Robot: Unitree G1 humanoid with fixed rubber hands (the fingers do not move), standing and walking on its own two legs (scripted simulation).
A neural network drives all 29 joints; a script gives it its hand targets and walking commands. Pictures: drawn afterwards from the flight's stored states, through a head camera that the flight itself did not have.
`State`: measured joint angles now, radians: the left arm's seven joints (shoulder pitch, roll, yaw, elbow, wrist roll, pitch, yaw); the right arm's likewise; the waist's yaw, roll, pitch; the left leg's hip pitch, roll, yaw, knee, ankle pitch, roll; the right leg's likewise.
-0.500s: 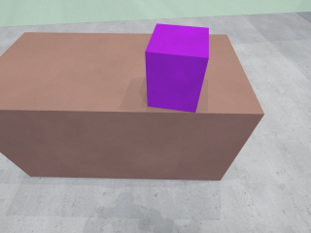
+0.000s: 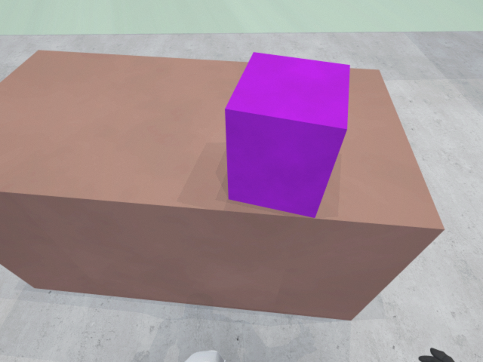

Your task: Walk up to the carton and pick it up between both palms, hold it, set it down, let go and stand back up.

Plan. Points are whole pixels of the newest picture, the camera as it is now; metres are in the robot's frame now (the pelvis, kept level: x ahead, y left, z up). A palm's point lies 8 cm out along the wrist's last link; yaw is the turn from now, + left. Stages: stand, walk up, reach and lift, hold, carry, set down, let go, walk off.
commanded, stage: walk up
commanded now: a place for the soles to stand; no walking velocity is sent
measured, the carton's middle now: (284, 136) +0.55 -0.01 +0.06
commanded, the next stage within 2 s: none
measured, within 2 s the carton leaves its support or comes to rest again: neither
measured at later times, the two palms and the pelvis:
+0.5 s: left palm (134, 303) +0.22 +0.25 -0.10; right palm out of the picture +0.14 -0.35 -0.11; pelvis +0.09 -0.04 +0.00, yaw -1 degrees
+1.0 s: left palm (124, 308) +0.21 +0.26 -0.09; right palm (465, 344) +0.21 -0.34 -0.09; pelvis +0.11 -0.04 +0.02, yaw +0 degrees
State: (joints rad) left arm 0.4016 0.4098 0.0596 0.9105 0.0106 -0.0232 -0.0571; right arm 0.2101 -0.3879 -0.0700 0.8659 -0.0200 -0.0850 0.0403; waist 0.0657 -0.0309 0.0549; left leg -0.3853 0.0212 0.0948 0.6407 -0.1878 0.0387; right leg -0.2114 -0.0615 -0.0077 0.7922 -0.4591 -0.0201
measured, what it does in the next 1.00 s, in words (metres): walks ahead: right foot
